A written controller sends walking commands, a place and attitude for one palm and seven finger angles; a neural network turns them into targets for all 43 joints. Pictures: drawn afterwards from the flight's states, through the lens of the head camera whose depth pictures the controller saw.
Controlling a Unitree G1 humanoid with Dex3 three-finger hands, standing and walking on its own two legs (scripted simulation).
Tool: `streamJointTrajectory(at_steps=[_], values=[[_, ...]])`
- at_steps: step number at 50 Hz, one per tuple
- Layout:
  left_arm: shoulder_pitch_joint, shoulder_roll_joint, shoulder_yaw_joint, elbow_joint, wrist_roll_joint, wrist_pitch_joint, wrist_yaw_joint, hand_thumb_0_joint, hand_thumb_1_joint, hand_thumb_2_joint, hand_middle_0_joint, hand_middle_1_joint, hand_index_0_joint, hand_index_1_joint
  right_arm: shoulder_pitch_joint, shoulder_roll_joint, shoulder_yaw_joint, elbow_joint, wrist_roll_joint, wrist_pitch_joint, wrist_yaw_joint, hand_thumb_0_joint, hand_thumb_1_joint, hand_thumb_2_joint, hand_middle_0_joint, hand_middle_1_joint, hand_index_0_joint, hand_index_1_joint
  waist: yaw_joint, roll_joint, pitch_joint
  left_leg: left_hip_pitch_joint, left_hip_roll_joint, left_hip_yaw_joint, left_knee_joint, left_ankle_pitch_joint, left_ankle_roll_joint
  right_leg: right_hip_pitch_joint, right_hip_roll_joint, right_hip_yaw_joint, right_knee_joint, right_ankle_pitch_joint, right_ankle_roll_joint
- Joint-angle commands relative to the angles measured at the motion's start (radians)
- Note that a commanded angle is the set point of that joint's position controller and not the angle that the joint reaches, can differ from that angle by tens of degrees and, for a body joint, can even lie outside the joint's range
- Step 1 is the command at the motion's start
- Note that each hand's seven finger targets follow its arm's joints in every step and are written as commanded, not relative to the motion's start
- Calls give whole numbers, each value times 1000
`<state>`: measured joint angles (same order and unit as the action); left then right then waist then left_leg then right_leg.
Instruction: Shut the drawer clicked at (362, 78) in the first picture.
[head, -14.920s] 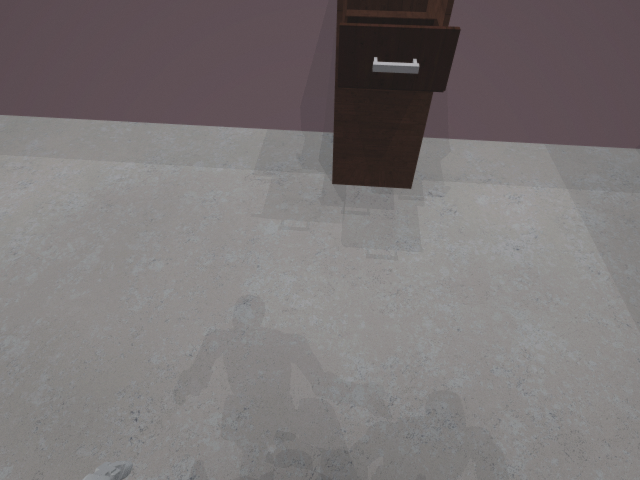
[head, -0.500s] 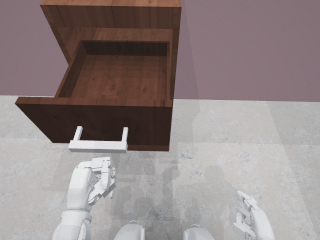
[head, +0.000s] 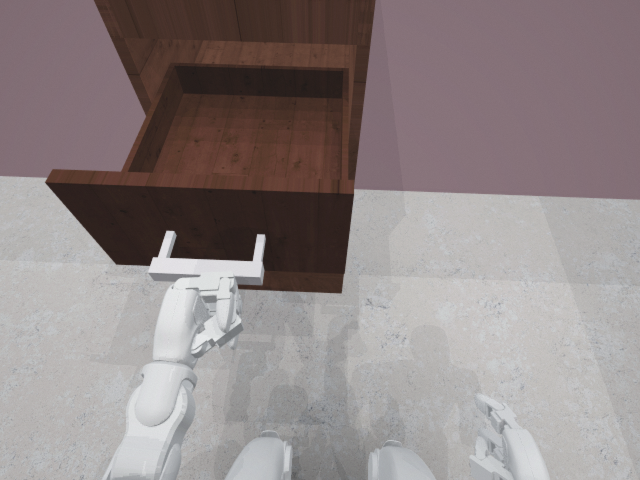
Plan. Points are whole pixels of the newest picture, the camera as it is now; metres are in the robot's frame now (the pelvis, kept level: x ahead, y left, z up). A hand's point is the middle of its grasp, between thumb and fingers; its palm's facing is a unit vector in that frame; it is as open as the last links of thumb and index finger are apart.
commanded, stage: push the drawer shut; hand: left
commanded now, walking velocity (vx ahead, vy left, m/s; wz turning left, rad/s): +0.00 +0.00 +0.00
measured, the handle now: (211, 256) +0.37 +0.15 +0.05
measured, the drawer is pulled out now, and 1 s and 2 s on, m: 0.28 0.15 0.02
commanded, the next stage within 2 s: none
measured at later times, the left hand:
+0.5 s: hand (250, 261) +0.37 +0.11 +0.05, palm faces -0.05 -1.00 -0.05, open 3.0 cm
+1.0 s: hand (256, 222) +0.43 +0.11 +0.05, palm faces -0.02 -1.00 -0.05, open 3.0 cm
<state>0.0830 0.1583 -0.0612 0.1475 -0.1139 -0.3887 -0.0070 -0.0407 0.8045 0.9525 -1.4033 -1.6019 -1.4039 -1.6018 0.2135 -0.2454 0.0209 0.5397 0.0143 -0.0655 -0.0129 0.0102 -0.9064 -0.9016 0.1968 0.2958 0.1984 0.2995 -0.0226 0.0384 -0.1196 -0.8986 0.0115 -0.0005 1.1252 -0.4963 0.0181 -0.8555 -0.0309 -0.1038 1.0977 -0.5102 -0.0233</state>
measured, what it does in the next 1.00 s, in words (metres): stands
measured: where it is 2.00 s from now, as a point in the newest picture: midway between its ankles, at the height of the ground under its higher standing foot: outside the picture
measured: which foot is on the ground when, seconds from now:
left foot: down 0.00-1.00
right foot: down 0.00-1.00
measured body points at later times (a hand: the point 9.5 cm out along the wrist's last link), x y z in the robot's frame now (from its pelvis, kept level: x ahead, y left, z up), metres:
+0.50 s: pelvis -0.02 +0.01 +0.00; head +0.07 +0.01 +0.44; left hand +0.37 +0.16 +0.05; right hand +0.10 -0.24 -0.11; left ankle +0.03 +0.11 -0.66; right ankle +0.02 -0.11 -0.66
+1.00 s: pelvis -0.01 +0.01 +0.00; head +0.09 +0.01 +0.44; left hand +0.42 +0.16 +0.05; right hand +0.06 -0.25 -0.12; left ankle +0.03 +0.11 -0.66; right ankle +0.02 -0.11 -0.66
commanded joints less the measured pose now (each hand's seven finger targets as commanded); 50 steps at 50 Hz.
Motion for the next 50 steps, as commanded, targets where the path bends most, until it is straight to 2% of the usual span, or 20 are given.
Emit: streamJointTrajectory(at_steps=[1,5,6,13,14,16,18,24,25,33,34,37,39,40,43,44,45,46,48,50], values=[[-407,46,41,-171,-11,-59,20,0,900,900,-1400,-1600,-1400,-1600,-29,-122,-45,-115,2,-51,-12,0,-900,-900,200,300,200,300,-68,-24,-286,198,-10,-42,-165,122,10,100,24,73,-192,116,3],[-493,75,72,-99,-13,-51,29,0,900,900,-1400,-1600,-1400,-1600,-30,-128,-43,-99,5,-43,-16,0,-900,-900,200,300,200,300,-65,-28,-286,195,-9,-45,-182,93,7,99,26,74,-198,90,2],[-538,45,41,-99,-17,-50,29,0,900,900,-1400,-1600,-1400,-1600,-31,-126,-40,-97,6,-44,-16,0,-900,-900,200,300,200,300,-78,-16,-291,210,-10,-48,-183,87,9,88,27,71,-198,91,3],[-691,68,79,34,-11,-57,52,0,900,900,-1400,-1600,-1400,-1600,-15,-135,-38,-77,4,-35,-14,0,-900,-900,200,300,200,300,-78,-13,-299,213,-13,-52,-204,47,4,79,29,70,-205,65,0],[-708,81,89,64,-6,-59,55,0,900,900,-1400,-1600,-1400,-1600,-9,-140,-40,-73,2,-33,-15,0,-900,-900,200,300,200,300,-85,-43,-302,212,-9,-59,-206,45,6,72,31,66,-200,64,2],[-749,69,90,99,-6,-65,56,0,900,900,-1400,-1600,-1400,-1600,-4,-139,-42,-66,2,-31,-12,0,-900,-900,200,300,200,300,-83,-9,-306,222,-10,-56,-208,42,2,59,30,65,-198,66,0],[-804,61,84,138,-3,-70,57,0,900,900,-1400,-1600,-1400,-1600,7,-140,-42,-56,2,-27,-9,0,-900,-900,200,300,200,300,-94,-21,-301,223,-10,-59,-211,36,2,54,32,64,-200,66,1],[-860,115,157,236,3,-95,64,0,900,900,-1400,-1600,-1400,-1600,42,-150,-50,-43,-8,-15,-1,0,-900,-900,200,300,200,300,-83,-43,-345,218,-9,-51,-206,99,3,83,37,67,-195,111,0],[-865,106,154,241,7,-102,62,0,900,900,-1400,-1600,-1400,-1600,46,-147,-51,-42,-8,-13,2,0,-900,-900,200,300,200,300,-77,-13,-357,229,-10,-47,-206,117,0,87,37,68,-192,125,-2],[-979,113,179,343,12,-131,59,0,900,900,-1400,-1600,-1400,-1600,87,-148,-59,-16,-14,8,11,0,-900,-900,200,300,200,300,-104,-30,-358,222,-7,-38,-196,137,2,77,43,72,-196,148,4],[-981,152,214,358,13,-135,61,0,900,900,-1400,-1600,-1400,-1600,93,-153,-61,-14,-15,9,9,0,-900,-900,200,300,200,300,-98,-41,-353,210,-6,-37,-196,137,2,83,43,74,-195,148,3],[-1045,125,192,391,16,-145,55,0,900,900,-1400,-1600,-1400,-1600,103,-150,-60,-3,-16,15,11,0,-900,-900,200,300,200,300,-114,-12,-356,231,-5,-40,-196,142,0,56,44,71,-193,152,3],[-1069,164,225,394,18,-156,56,0,900,900,-1400,-1600,-1400,-1600,118,-156,-64,3,-19,17,9,0,-900,-900,200,300,200,300,-109,-9,-394,247,-3,-43,-188,178,1,60,47,70,-180,179,2],[-1063,152,217,410,22,-158,52,0,900,900,-1400,-1600,-1400,-1600,123,-153,-64,4,-19,20,11,0,-900,-900,200,300,200,300,-106,4,-407,258,-4,-41,-189,192,-2,61,46,69,-179,189,1],[-1119,146,216,445,20,-163,49,0,900,900,-1400,-1600,-1400,-1600,130,-152,-64,11,-20,25,14,0,-900,-900,200,300,200,300,-119,-6,-399,242,-5,-38,-183,179,0,58,47,72,-184,183,3],[-1134,171,234,462,23,-166,50,0,900,900,-1400,-1600,-1400,-1600,139,-156,-65,14,-22,25,11,0,-900,-900,200,300,200,300,-122,-16,-400,241,-3,-43,-181,186,1,53,49,71,-178,189,2],[-1155,153,221,468,24,-169,47,0,900,900,-1400,-1600,-1400,-1600,142,-153,-64,19,-23,26,13,0,-900,-900,200,300,200,300,-128,-8,-410,247,-5,-41,-179,193,2,52,49,72,-180,196,5],[-1168,176,240,469,25,-175,48,0,900,900,-1400,-1600,-1400,-1600,146,-155,-66,21,-24,28,13,0,-900,-900,200,300,200,300,-121,4,-418,248,-4,-41,-177,201,0,54,47,74,-177,201,3],[-1188,150,219,510,28,-176,46,0,900,900,-1400,-1600,-1400,-1600,149,-152,-64,25,-24,33,15,0,-900,-900,200,300,200,300,-135,-6,-399,242,-4,-41,-176,184,1,36,49,72,-185,186,4],[-1225,182,246,547,29,-183,41,0,900,900,-1400,-1600,-1400,-1600,159,-155,-64,30,-27,33,15,0,-900,-900,200,300,200,300,-137,-10,-398,225,-7,-38,-172,171,5,40,52,77,-184,180,5]])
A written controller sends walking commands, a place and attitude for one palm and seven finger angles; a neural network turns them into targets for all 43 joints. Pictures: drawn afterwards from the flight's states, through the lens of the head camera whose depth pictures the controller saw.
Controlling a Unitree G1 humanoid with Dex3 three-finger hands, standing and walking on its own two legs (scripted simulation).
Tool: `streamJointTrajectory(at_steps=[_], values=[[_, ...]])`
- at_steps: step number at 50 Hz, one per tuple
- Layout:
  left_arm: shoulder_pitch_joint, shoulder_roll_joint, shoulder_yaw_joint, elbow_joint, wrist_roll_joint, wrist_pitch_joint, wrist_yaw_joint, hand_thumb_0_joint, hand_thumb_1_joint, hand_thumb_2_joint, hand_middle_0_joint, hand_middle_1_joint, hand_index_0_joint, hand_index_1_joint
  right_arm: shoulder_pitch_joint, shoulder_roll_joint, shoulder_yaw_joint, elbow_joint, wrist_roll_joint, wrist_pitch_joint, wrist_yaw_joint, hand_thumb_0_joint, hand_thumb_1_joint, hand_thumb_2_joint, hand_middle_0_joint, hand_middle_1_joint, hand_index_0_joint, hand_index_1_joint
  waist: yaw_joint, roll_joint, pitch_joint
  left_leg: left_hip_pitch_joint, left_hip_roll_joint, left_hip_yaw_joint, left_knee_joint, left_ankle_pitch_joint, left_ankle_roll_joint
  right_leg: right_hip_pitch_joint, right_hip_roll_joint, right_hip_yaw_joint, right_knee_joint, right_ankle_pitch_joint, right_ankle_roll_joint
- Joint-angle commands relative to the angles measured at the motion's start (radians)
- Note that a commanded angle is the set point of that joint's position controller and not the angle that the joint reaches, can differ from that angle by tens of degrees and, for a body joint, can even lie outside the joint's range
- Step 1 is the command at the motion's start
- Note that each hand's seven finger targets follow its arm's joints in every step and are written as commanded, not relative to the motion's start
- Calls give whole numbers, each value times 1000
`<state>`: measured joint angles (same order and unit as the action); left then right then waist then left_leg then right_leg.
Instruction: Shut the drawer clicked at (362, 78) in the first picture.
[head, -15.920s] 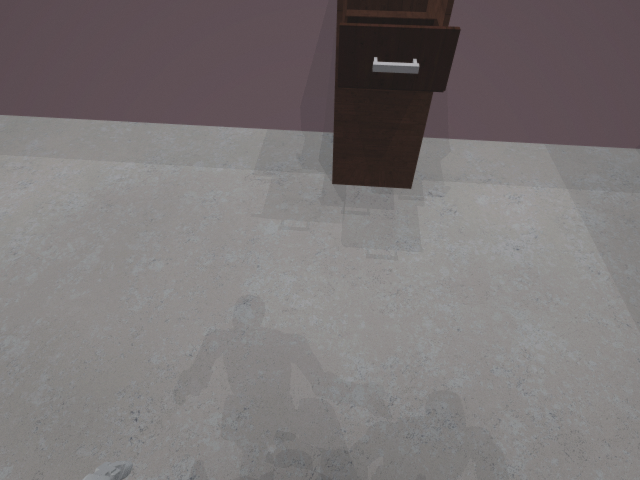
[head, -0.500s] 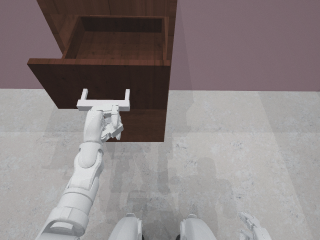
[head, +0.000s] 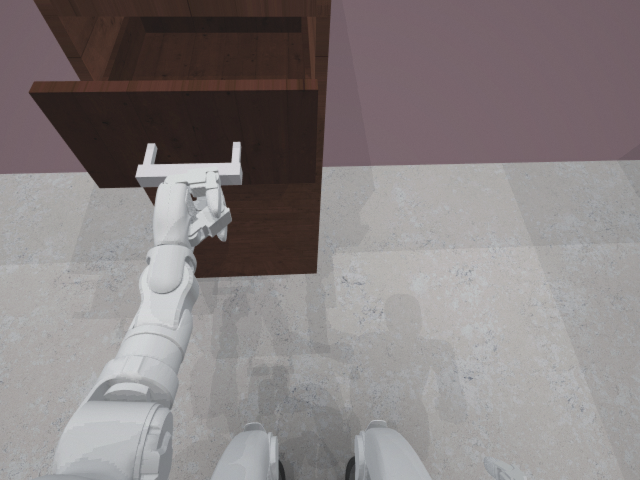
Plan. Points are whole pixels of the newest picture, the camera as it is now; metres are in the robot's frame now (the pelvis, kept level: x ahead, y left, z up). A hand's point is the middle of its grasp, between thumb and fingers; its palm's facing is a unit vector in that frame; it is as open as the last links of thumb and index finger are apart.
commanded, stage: push the drawer shut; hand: left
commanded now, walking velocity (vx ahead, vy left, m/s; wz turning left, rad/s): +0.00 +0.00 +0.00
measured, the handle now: (192, 162) +0.51 +0.16 +0.05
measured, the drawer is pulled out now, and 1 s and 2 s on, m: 0.15 0.02 0.00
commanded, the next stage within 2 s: pull the fist back off the drawer in 1.54 s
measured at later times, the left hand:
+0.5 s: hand (226, 172) +0.50 +0.11 +0.05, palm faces +0.01 -1.00 -0.05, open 3.0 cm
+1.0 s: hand (228, 137) +0.56 +0.12 +0.05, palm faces +0.01 -1.00 -0.04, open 3.1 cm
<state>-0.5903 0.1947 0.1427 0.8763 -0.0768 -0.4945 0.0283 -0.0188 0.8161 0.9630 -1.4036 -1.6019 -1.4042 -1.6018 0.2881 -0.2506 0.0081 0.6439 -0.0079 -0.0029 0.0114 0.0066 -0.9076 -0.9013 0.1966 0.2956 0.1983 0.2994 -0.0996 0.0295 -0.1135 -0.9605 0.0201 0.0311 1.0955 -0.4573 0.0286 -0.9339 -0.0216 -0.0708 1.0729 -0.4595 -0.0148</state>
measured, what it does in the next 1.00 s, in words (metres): stands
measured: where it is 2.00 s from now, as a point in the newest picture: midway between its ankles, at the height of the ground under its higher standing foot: outside the picture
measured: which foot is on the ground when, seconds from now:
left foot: down 0.00-1.00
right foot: down 0.00-1.00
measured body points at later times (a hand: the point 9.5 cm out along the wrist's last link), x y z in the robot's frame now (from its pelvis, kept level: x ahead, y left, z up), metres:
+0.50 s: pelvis +0.00 +0.00 -0.01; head +0.13 +0.00 +0.42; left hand +0.49 +0.17 +0.05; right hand +0.02 -0.27 -0.13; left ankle +0.04 +0.10 -0.66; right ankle +0.03 -0.11 -0.66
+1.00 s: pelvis +0.00 +0.01 -0.02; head +0.16 +0.02 +0.40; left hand +0.56 +0.17 +0.05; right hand -0.03 -0.25 -0.13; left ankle +0.04 +0.10 -0.66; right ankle +0.03 -0.11 -0.66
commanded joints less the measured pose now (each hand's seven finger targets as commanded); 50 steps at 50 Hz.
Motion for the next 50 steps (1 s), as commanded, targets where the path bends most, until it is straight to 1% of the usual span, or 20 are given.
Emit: streamJointTrajectory(at_steps=[1,3,5,10,14,15,17,19,22,23,26,30,31,35,36,39,43,46,47,50], values=[[-573,172,63,-175,-8,-81,4,0,900,900,-1400,-1600,-1400,-1600,88,-151,-50,-73,-6,-27,-10,0,-900,-900,200,300,200,300,-61,-11,-411,271,-17,-65,-136,130,-3,132,41,51,-160,134,-2],[-584,179,70,-152,-3,-87,-1,0,900,900,-1400,-1600,-1400,-1600,94,-148,-49,-75,-8,-23,-10,0,-900,-900,200,300,200,300,-55,9,-434,267,-21,-60,-132,142,-3,146,41,55,-156,147,-3],[-627,188,76,-115,-2,-88,-6,0,900,900,-1400,-1600,-1400,-1600,106,-151,-47,-67,-9,-20,-11,0,-900,-900,200,300,200,300,-72,1,-425,266,-18,-67,-127,149,-1,126,43,50,-150,153,-2],[-686,245,116,-66,1,-93,-24,0,900,900,-1400,-1600,-1400,-1600,128,-154,-45,-65,-15,-11,-9,0,-900,-900,200,300,200,300,-79,10,-458,243,-21,-62,-110,155,3,142,46,61,-145,167,-1],[-734,271,133,-10,-2,-84,-36,0,900,900,-1400,-1600,-1400,-1600,145,-159,-42,-61,-17,-7,-8,0,-900,-900,200,300,200,300,-95,15,-428,211,-21,-62,-101,134,7,119,49,65,-149,148,0],[-751,297,149,-11,5,-87,-38,0,900,900,-1400,-1600,-1400,-1600,149,-162,-42,-60,-18,-6,-8,0,-900,-900,200,300,200,300,-91,28,-442,212,-19,-65,-100,140,4,115,47,63,-142,148,-1],[-772,275,135,-8,6,-86,-39,0,900,900,-1400,-1600,-1400,-1600,158,-161,-45,-61,-22,-6,-5,0,-900,-900,200,300,200,300,-99,35,-475,224,-20,-66,-92,150,6,110,49,64,-141,154,0],[-791,297,150,22,5,-82,-39,0,900,900,-1400,-1600,-1400,-1600,171,-167,-42,-55,-24,-5,-5,0,-900,-900,200,300,200,300,-110,22,-459,209,-18,-71,-89,147,9,97,51,62,-139,149,0],[-828,325,163,9,17,-84,-39,0,900,900,-1400,-1600,-1400,-1600,186,-169,-44,-54,-29,0,0,0,-900,-900,200,300,200,300,-110,58,-505,231,-16,-74,-80,185,6,98,51,61,-129,175,-2],[-815,312,157,36,21,-77,-41,0,900,900,-1400,-1600,-1400,-1600,192,-167,-44,-53,-29,2,2,0,-900,-900,200,300,200,300,-111,53,-501,229,-15,-73,-78,186,6,93,54,59,-130,174,-2],[-874,348,170,71,30,-68,-36,0,900,900,-1400,-1600,-1400,-1600,204,-175,-40,-43,-31,9,2,0,-900,-900,200,300,200,300,-135,47,-461,189,-12,-77,-71,150,9,60,54,59,-132,139,1],[-934,356,170,65,44,-69,-27,0,900,900,-1400,-1600,-1400,-1600,227,-181,-40,-42,-40,11,7,0,-900,-900,200,300,200,300,-144,101,-511,243,-9,-91,-67,180,7,22,57,49,-118,145,-2],[-923,379,191,86,47,-64,-25,0,900,900,-1400,-1600,-1400,-1600,232,-184,-41,-41,-41,15,8,0,-900,-900,200,300,200,300,-139,99,-519,241,-9,-91,-63,188,6,25,58,50,-119,150,-4],[-956,407,200,141,58,-47,-29,0,900,900,-1400,-1600,-1400,-1600,247,-188,-34,-40,-43,22,9,0,-900,-900,200,300,200,300,-161,74,-487,188,-8,-90,-55,160,11,24,63,53,-124,130,0],[-976,431,210,134,62,-46,-29,0,900,900,-1400,-1600,-1400,-1600,248,-192,-32,-40,-44,24,8,0,-900,-900,200,300,200,300,-163,86,-490,186,-5,-93,-54,155,10,13,61,51,-120,125,-1],[-1031,408,186,135,69,-41,-28,0,900,900,-1400,-1600,-1400,-1600,261,-191,-31,-38,-49,25,12,0,-900,-900,200,300,200,300,-177,132,-509,224,-4,-104,-46,177,10,-31,63,44,-108,132,-4],[-1062,482,232,158,78,-27,-24,0,900,900,-1400,-1600,-1400,-1600,280,-198,-25,-37,-54,32,12,0,-900,-900,200,300,200,300,-182,120,-525,186,-1,-103,-31,188,12,-9,65,48,-106,141,-1],[-1088,461,217,160,84,-22,-23,0,900,900,-1400,-1600,-1400,-1600,293,-200,-27,-30,-58,37,17,0,-900,-900,200,300,200,300,-193,163,-541,247,6,-120,-30,235,5,-60,66,33,-97,160,-3],[-1075,476,228,184,88,-15,-21,0,900,900,-1400,-1600,-1400,-1600,299,-202,-26,-27,-58,40,19,0,-900,-900,200,300,200,300,-189,150,-532,238,6,-122,-30,232,4,-58,67,30,-97,156,-5],[-1125,484,220,192,99,-5,-20,0,900,900,-1400,-1600,-1400,-1600,313,-205,-22,-24,-61,44,21,0,-900,-900,200,300,200,300,-209,158,-541,237,10,-130,-20,245,6,-78,70,28,-89,161,-4]])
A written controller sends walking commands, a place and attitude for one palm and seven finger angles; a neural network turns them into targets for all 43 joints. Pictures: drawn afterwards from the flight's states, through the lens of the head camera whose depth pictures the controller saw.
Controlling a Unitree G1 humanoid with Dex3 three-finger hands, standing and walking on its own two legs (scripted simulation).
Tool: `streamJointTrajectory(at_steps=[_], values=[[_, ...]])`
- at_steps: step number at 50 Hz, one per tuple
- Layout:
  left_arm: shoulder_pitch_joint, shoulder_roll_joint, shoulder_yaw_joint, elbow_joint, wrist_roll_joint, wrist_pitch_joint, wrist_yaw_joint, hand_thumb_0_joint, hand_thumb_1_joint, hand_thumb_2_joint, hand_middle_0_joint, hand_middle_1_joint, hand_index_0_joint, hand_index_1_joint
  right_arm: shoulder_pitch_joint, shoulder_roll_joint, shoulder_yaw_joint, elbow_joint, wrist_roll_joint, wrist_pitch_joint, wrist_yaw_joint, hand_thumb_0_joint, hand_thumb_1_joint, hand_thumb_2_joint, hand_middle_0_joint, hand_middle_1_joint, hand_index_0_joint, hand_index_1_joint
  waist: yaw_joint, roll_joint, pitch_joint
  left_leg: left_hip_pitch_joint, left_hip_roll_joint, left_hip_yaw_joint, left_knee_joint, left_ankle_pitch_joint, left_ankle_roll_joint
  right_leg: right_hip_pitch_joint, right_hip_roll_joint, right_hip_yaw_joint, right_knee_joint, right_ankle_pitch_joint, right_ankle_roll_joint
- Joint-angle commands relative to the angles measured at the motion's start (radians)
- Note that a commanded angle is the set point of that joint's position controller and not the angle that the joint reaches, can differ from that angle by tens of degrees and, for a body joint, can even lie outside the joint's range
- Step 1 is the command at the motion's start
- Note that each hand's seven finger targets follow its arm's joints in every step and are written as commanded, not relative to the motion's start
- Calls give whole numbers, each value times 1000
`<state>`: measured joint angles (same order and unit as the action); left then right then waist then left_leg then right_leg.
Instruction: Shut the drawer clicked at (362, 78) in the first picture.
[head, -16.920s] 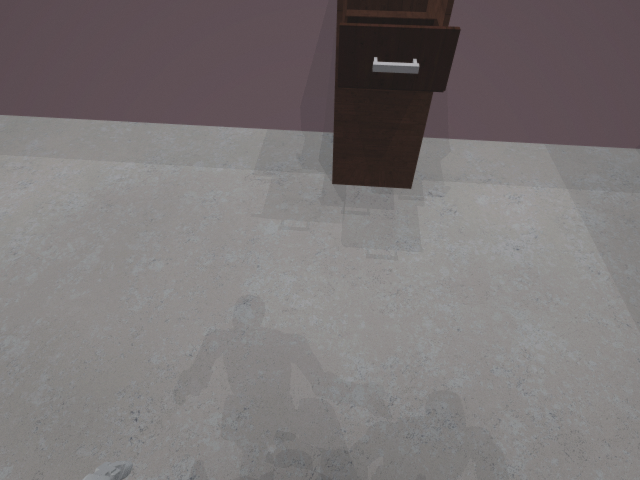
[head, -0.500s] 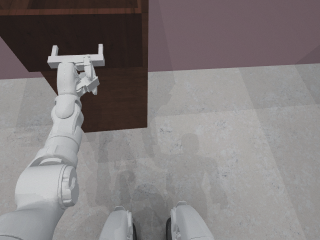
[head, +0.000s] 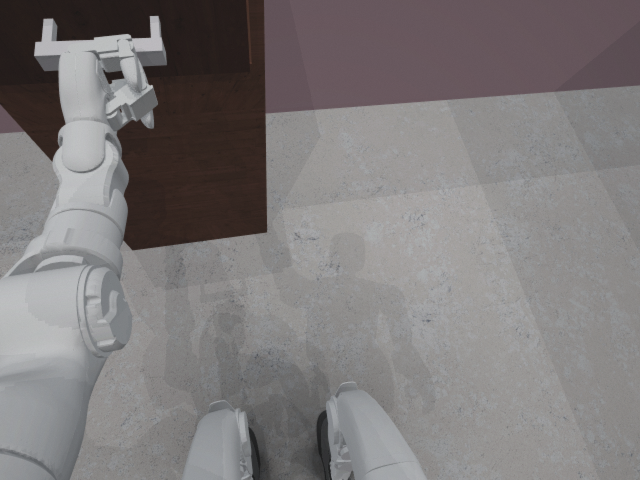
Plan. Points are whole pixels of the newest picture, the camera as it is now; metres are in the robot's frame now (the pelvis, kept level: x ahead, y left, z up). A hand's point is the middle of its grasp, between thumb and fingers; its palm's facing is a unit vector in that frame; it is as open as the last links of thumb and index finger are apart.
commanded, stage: push the drawer shut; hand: left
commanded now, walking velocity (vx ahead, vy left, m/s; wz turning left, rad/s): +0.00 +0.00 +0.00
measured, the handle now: (104, 40) +0.64 +0.17 +0.07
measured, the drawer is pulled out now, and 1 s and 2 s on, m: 0.02 0.00 0.00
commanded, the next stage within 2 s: pull the fist back off the drawer in 0.54 s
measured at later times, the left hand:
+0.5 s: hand (142, 74) +0.59 +0.13 +0.07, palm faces +0.05 -1.00 -0.05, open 3.0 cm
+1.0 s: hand (140, 71) +0.59 +0.13 +0.07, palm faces +0.04 -1.00 -0.05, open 3.3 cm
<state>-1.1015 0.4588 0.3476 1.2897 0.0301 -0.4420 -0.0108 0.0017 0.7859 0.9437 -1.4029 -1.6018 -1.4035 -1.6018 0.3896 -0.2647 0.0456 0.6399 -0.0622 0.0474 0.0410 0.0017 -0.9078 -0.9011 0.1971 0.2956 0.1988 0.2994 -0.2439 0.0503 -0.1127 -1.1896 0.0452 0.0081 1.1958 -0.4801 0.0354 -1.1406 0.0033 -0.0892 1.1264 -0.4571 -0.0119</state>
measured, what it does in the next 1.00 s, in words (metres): stands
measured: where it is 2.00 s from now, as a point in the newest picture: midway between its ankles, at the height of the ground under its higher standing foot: outside the picture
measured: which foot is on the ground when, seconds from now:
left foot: down 0.00-1.00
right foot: down 0.00-1.00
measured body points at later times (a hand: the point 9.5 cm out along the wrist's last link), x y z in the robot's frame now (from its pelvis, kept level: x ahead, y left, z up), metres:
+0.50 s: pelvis -0.01 +0.00 -0.01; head +0.18 +0.04 +0.40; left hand +0.58 +0.19 +0.08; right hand -0.05 -0.25 -0.10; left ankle +0.03 +0.10 -0.64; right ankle +0.03 -0.12 -0.64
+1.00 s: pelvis -0.02 +0.01 -0.01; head +0.17 +0.04 +0.39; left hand +0.58 +0.19 +0.08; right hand -0.08 -0.24 -0.11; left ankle +0.03 +0.10 -0.64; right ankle +0.03 -0.12 -0.64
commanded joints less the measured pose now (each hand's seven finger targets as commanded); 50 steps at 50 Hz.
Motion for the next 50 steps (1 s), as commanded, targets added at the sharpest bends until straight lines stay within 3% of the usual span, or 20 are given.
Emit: streamJointTrajectory(at_steps=[1,4,8,10,12,14,16,22,24,26,29,36,37,39,42,44,50], values=[[-619,235,26,-209,-5,-51,21,0,900,900,-1400,-1600,-1400,-1600,216,-194,-60,-18,-8,-4,-10,0,-900,-900,200,300,200,300,-68,130,-531,458,-14,-109,-119,261,0,123,45,46,-144,154,-6],[-655,251,30,-230,4,-49,22,0,900,900,-1400,-1600,-1400,-1600,230,-194,-59,-20,-13,-2,-7,0,-900,-900,200,300,200,300,-69,173,-575,489,-13,-116,-112,303,-1,118,47,43,-133,176,-9],[-688,234,13,-204,12,-34,26,0,900,900,-1400,-1600,-1400,-1600,242,-194,-56,-10,-17,3,-2,0,-900,-900,200,300,200,300,-89,176,-548,487,-8,-125,-106,303,-3,84,48,36,-135,168,-8],[-707,282,35,-192,25,-28,28,0,900,900,-1400,-1600,-1400,-1600,252,-202,-53,-8,-19,6,-3,0,-900,-900,200,300,200,300,-92,186,-557,483,-5,-130,-98,314,-4,72,49,35,-126,172,-10],[-757,242,6,-203,22,-24,32,0,900,900,-1400,-1600,-1400,-1600,256,-197,-55,-3,-19,5,-2,0,-900,-900,200,300,200,300,-117,176,-545,480,-6,-129,-95,289,0,54,49,36,-135,161,-4],[-787,279,22,-206,29,-24,40,0,900,900,-1400,-1600,-1400,-1600,265,-202,-51,0,-22,4,-6,0,-900,-900,200,300,200,300,-119,198,-550,483,-4,-137,-97,289,-1,43,50,33,-127,157,-8],[-819,249,-6,-223,31,-25,44,0,900,900,-1400,-1600,-1400,-1600,260,-199,-53,6,-23,0,-4,0,-900,-900,200,300,200,300,-128,223,-559,499,-5,-142,-95,269,-4,21,48,32,-129,143,-8],[-865,277,-19,-201,39,-17,52,0,900,900,-1400,-1600,-1400,-1600,256,-205,-43,10,-22,-17,-10,0,-900,-900,200,300,200,300,-147,245,-549,468,-7,-147,-103,181,-2,0,49,34,-134,92,-11],[-871,250,-42,-178,33,-6,52,0,900,900,-1400,-1600,-1400,-1600,253,-204,-39,12,-18,-27,-13,0,-900,-900,200,300,200,300,-166,241,-515,452,-6,-148,-112,142,3,-18,49,35,-142,74,-9],[-889,322,-8,-193,34,-4,54,0,900,900,-1400,-1600,-1400,-1600,249,-214,-34,11,-17,-35,-20,0,-900,-900,200,300,200,300,-160,246,-540,432,-4,-148,-111,116,4,-4,48,39,-139,57,-9],[-903,283,-39,-188,29,1,49,0,900,900,-1400,-1600,-1400,-1600,251,-210,-32,13,-14,-51,-22,0,-900,-900,200,300,200,300,-171,268,-547,451,-2,-151,-115,115,3,-23,48,38,-138,59,-9],[-894,328,-13,-173,21,13,40,0,900,900,-1400,-1600,-1400,-1600,246,-216,-24,9,-13,-70,-24,0,-900,-900,200,300,200,300,-163,257,-534,402,-3,-146,-115,76,4,-1,47,41,-141,38,-9],[-890,338,0,-169,22,14,39,0,900,900,-1400,-1600,-1400,-1600,252,-216,-23,7,-15,-70,-23,0,-900,-900,200,300,200,300,-157,230,-533,386,-5,-144,-112,79,5,21,49,41,-141,39,-8],[-891,351,13,-182,27,8,36,0,900,900,-1400,-1600,-1400,-1600,259,-217,-26,2,-18,-69,-19,0,-900,-900,200,300,200,300,-147,253,-569,402,-6,-147,-105,105,4,20,49,39,-130,51,-12],[-863,307,-3,-165,25,13,33,0,900,900,-1400,-1600,-1400,-1600,257,-216,-30,1,-18,-65,-10,0,-900,-900,200,300,200,300,-143,246,-539,409,-4,-156,-109,88,0,-4,49,33,-131,46,-12],[-849,339,30,-171,26,13,36,0,900,900,-1400,-1600,-1400,-1600,265,-218,-30,1,-22,-61,-7,0,-900,-900,200,300,200,300,-130,238,-550,403,-6,-150,-107,103,3,18,50,33,-127,49,-13],[-745,295,24,-174,20,23,24,0,900,900,-1400,-1600,-1400,-1600,263,-211,-36,-12,-18,-46,5,0,-900,-900,200,300,200,300,-99,208,-543,409,-4,-145,-115,132,-1,45,49,27,-128,66,-13]])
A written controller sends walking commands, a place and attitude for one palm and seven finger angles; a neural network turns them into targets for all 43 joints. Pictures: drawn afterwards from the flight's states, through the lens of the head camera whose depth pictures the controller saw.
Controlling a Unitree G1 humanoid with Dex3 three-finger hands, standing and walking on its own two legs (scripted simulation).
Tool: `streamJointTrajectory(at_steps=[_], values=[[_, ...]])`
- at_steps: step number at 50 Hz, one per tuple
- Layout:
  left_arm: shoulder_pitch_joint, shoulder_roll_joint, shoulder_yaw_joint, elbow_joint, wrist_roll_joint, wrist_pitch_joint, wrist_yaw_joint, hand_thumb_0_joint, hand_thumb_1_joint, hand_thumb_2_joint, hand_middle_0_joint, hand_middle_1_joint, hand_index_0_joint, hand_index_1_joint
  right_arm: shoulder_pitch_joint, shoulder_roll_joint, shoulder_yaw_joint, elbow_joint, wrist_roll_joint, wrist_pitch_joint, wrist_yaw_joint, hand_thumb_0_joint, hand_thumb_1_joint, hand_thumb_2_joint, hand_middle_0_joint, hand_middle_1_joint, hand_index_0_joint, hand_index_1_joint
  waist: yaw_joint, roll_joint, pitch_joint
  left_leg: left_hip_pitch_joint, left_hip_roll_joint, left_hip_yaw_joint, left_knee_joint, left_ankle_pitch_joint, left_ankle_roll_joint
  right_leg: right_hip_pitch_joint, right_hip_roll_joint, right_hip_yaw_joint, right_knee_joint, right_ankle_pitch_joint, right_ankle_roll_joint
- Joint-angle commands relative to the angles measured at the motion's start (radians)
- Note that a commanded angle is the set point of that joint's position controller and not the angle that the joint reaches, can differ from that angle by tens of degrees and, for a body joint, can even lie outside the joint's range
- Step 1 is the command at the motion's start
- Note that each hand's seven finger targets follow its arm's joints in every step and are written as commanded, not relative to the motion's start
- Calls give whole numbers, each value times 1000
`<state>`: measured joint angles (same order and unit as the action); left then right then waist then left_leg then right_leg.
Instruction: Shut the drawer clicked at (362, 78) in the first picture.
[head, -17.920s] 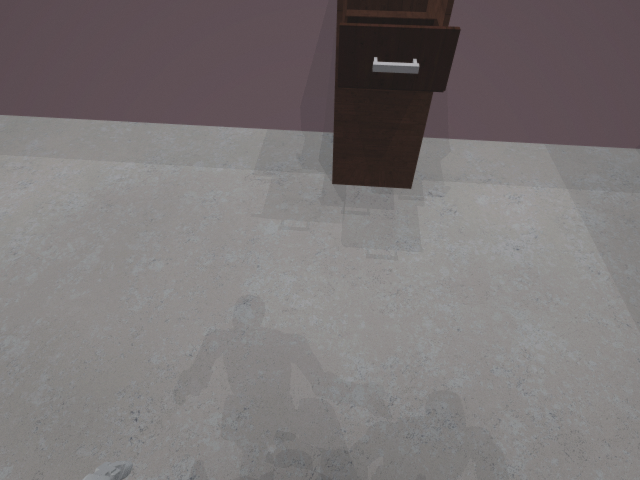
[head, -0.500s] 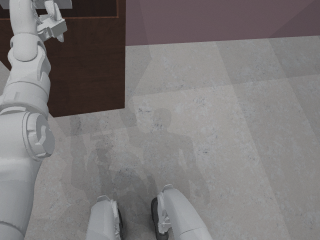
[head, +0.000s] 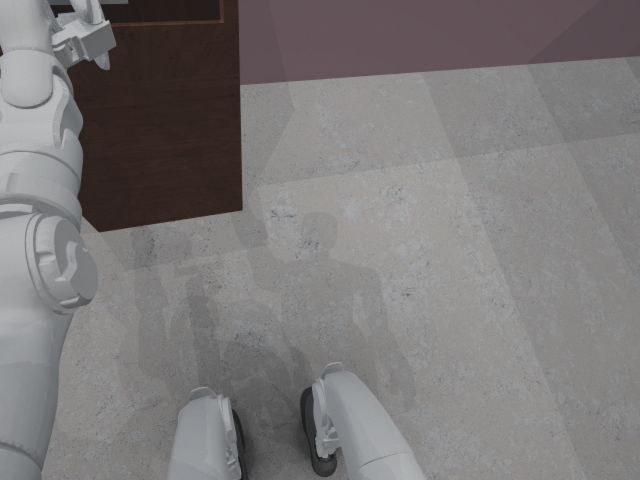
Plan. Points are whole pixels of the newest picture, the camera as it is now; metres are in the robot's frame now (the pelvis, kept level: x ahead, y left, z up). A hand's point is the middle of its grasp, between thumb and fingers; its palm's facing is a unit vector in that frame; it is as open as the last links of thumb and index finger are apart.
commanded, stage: pull the fist back off the drawer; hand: left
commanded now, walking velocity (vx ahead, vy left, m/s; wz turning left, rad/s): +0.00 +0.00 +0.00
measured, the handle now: out of the picture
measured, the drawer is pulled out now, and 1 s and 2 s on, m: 0.00 0.00 0.00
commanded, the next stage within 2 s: draw the hand back to the body in 0.34 s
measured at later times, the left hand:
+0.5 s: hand (104, 31) +0.59 +0.13 +0.09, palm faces +0.07 -1.00 -0.03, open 3.3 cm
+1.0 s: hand out of the picture +0.42 +0.17 +0.17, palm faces +0.07 -0.99 -0.09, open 3.3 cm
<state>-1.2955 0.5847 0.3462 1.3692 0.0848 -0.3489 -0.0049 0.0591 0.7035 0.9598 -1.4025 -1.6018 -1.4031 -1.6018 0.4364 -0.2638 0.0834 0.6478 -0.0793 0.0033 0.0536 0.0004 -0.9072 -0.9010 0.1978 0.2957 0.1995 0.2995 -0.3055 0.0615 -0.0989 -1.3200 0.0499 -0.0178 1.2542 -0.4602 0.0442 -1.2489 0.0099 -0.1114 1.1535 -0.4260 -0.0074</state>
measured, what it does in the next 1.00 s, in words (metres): rises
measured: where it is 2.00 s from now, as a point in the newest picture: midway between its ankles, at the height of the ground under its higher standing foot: (278, 458)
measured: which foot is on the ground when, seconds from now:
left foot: down 0.00-1.00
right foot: down 0.00-1.00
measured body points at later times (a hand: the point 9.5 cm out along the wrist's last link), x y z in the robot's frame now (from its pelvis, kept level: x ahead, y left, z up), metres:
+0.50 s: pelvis +0.05 +0.00 +0.03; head +0.21 +0.02 +0.45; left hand +0.58 +0.18 +0.09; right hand +0.03 -0.26 -0.08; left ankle +0.05 +0.09 -0.62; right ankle +0.06 -0.12 -0.62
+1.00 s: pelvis +0.07 -0.01 +0.09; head +0.11 -0.01 +0.54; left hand +0.41 +0.23 +0.18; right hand +0.23 -0.26 -0.01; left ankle +0.05 +0.09 -0.62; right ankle +0.06 -0.12 -0.62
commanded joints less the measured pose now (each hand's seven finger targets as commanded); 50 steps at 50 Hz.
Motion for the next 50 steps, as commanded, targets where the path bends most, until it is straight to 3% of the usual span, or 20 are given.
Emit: streamJointTrajectory(at_steps=[1,5,7,9,12,17,19,22,23,25,27,29,32,35,38,40,44,47,48,50], values=[[-542,159,21,-276,-37,-71,17,0,900,900,-1400,-1600,-1400,-1600,214,-213,-78,-22,0,2,-7,0,-900,-900,200,300,200,300,-34,201,-560,557,-7,-120,-175,122,-10,148,42,51,-158,41,-17],[-442,156,45,-324,-50,-80,16,0,900,900,-1400,-1600,-1400,-1600,209,-205,-84,-34,4,16,-2,0,-900,-900,200,300,200,300,7,193,-607,602,-8,-108,-181,208,-14,205,44,49,-157,89,-20],[-403,123,32,-338,-55,-83,15,0,900,900,-1400,-1600,-1400,-1600,203,-199,-88,-38,7,23,3,0,-900,-900,200,300,200,300,12,168,-588,602,-7,-97,-186,219,-14,225,46,51,-168,99,-17],[-334,138,56,-341,-57,-90,15,0,900,900,-1400,-1600,-1400,-1600,204,-199,-90,-44,8,32,3,0,-900,-900,200,300,200,300,31,145,-586,597,-9,-87,-191,244,-12,266,49,54,-172,120,-18],[-262,87,32,-417,-68,-110,8,0,900,900,-1400,-1600,-1400,-1600,192,-189,-102,-58,13,45,8,0,-900,-900,200,300,200,300,60,153,-617,657,-8,-78,-200,322,-20,304,50,54,-176,180,-20],[-235,13,-2,-397,-84,-120,11,0,900,900,-1400,-1600,-1400,-1600,188,-181,-113,-42,17,63,7,0,-900,-900,200,300,200,300,43,113,-541,665,-11,-63,-203,370,-20,308,51,53,-190,235,-14],[-252,4,-8,-432,-86,-140,15,0,900,900,-1400,-1600,-1400,-1600,188,-180,-116,-41,14,66,5,0,-900,-900,200,300,200,300,45,136,-560,702,-12,-64,-200,416,-22,306,50,56,-182,268,-16],[-205,-37,-23,-393,-88,-149,12,0,900,900,-1400,-1600,-1400,-1600,184,-173,-121,-32,13,76,6,0,-900,-900,200,300,200,300,43,101,-549,705,-15,-57,-190,463,-24,318,49,55,-183,312,-13],[-139,17,29,-429,-95,-152,10,0,900,900,-1400,-1600,-1400,-1600,184,-177,-125,-47,16,80,6,0,-900,-900,200,300,200,300,84,104,-586,715,-18,-48,-203,492,-25,383,48,60,-184,345,-16],[12,47,56,-534,-108,-152,-5,0,900,900,-1400,-1600,-1400,-1600,166,-172,-125,-90,27,95,8,0,-900,-900,200,300,200,300,151,154,-691,805,-20,-37,-229,632,-33,485,48,64,-186,447,-20],[144,6,29,-676,-138,-130,-23,0,900,900,-1400,-1600,-1400,-1600,142,-160,-133,-129,46,104,12,0,-900,-900,200,300,200,300,175,119,-720,848,-22,-21,-260,699,-29,593,52,67,-223,540,-15],[293,-36,8,-749,-178,-88,-41,0,900,900,-1400,-1600,-1400,-1600,126,-151,-134,-155,65,104,9,0,-900,-900,200,300,200,300,190,52,-680,822,-27,-2,-300,699,-20,699,53,71,-257,620,-12],[380,-79,-20,-902,-226,-49,-51,0,900,900,-1400,-1600,-1400,-1600,82,-143,-139,-174,92,92,-5,0,-900,-900,200,300,200,300,198,-10,-593,803,-31,21,-359,626,-11,786,53,77,-312,647,-4],[434,-115,-55,-1014,-244,-50,-49,0,900,900,-1400,-1600,-1400,-1600,44,-134,-137,-167,102,65,-20,0,-900,-900,200,300,200,300,197,27,-514,863,-33,30,-397,610,-10,797,49,79,-351,634,-3],[568,-168,-99,-1023,-257,-38,-70,0,900,900,-1400,-1600,-1400,-1600,6,-129,-134,-162,109,44,-28,0,-900,-900,200,300,200,300,204,-4,-415,874,-33,31,-435,573,-11,804,46,72,-385,592,-3],[611,-170,-110,-1046,-263,-25,-91,0,900,900,-1400,-1600,-1400,-1600,-24,-127,-132,-165,115,35,-34,0,-900,-900,200,300,200,300,212,32,-383,908,-35,31,-453,572,-13,805,40,72,-401,576,-6],[705,-192,-136,-1155,-297,16,-135,0,900,900,-1400,-1600,-1400,-1600,-97,-124,-126,-202,128,13,-47,0,-900,-900,200,300,200,300,233,19,-356,959,-35,23,-495,565,-13,848,33,62,-431,555,-10],[801,-171,-100,-1204,-321,50,-144,0,900,900,-1400,-1600,-1400,-1600,-156,-121,-118,-223,132,-6,-60,0,-900,-900,200,300,200,300,258,-37,-303,943,-44,26,-533,487,-11,892,27,60,-461,536,-9],[855,-80,-137,-1284,-209,88,-60,0,900,900,-1400,-1600,-1400,-1600,-239,-107,-123,-242,133,19,-79,0,-900,-900,200,300,200,300,300,-66,-316,989,-46,46,-593,450,-9,961,-1,110,-520,491,-12],[900,-146,-189,-1349,-192,145,11,0,900,900,-1400,-1600,-1400,-1600,-279,-95,-107,-257,132,26,-101,0,-900,-900,200,300,200,300,287,-21,-222,1017,-43,42,-654,379,-11,964,-5,104,-572,412,-14]])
